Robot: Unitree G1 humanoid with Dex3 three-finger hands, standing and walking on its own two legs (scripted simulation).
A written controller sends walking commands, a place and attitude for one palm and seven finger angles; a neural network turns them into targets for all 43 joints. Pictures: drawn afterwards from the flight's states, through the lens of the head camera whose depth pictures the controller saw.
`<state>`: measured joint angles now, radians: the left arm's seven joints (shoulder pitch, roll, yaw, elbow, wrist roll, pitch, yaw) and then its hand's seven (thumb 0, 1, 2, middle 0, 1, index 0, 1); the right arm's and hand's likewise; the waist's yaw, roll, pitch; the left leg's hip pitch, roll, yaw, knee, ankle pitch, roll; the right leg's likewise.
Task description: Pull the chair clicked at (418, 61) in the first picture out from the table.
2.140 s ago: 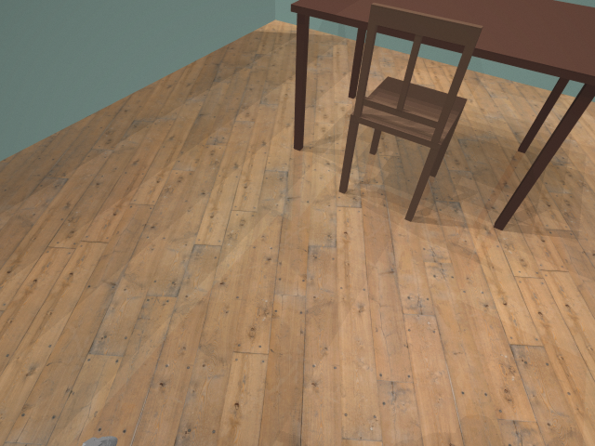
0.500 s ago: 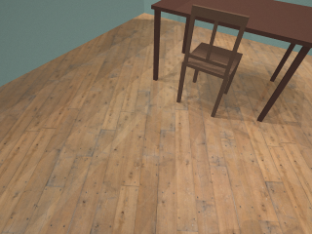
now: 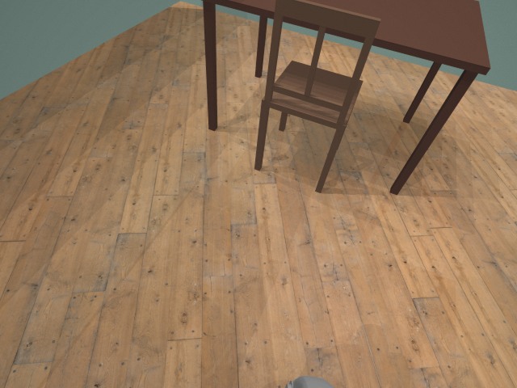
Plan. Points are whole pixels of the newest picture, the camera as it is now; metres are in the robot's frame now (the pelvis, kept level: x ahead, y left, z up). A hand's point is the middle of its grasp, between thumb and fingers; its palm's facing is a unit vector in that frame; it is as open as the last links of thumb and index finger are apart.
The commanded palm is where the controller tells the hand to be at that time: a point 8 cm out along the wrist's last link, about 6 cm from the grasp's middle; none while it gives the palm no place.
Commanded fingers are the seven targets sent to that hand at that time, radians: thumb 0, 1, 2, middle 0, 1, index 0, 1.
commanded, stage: walk to a spot facing it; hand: left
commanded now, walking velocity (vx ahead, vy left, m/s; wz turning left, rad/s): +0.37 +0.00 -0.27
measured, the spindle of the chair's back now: (314, 62) +1.23 -0.17 -0.10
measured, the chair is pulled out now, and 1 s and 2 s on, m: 0.00 0.00 0.00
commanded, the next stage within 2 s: take the last steps up to it in 0.86 s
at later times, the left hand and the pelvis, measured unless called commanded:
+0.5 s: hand (180, 314) +0.28 +0.16 -0.17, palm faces -0.09 -0.99 -0.14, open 7.3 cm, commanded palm none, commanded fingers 0.00 0.90 0.90 -0.20 -0.30 -0.20 -0.30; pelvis +0.23 -0.01 +0.01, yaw -7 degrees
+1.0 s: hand (209, 194) +0.58 +0.14 -0.16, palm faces -0.34 -0.92 -0.22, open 7.3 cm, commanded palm none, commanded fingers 0.00 0.90 0.90 -0.20 -0.30 -0.20 -0.30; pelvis +0.42 -0.01 +0.00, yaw -22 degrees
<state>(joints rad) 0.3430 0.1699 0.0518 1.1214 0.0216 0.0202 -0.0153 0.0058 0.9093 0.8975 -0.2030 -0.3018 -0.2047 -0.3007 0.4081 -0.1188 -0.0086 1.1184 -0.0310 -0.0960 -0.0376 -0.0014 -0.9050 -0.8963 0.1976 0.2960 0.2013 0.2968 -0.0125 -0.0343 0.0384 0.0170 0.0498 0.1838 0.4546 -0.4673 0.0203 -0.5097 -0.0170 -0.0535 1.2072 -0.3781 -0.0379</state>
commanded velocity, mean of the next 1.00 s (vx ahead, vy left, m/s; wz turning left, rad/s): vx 0.27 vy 0.00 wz -0.34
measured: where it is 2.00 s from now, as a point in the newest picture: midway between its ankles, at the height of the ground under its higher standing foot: (286, 274)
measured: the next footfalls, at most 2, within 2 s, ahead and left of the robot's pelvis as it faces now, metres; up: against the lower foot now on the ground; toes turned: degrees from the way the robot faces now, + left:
right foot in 0.22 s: +0.26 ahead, -0.09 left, +0.00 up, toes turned -12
left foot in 0.62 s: +0.44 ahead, +0.13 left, +0.00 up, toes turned +2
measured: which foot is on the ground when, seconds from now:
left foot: down 0.00-0.22, up 0.24-0.60, down 0.62-1.00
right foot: up 0.00-0.20, down 0.22-0.62, up 0.64-1.00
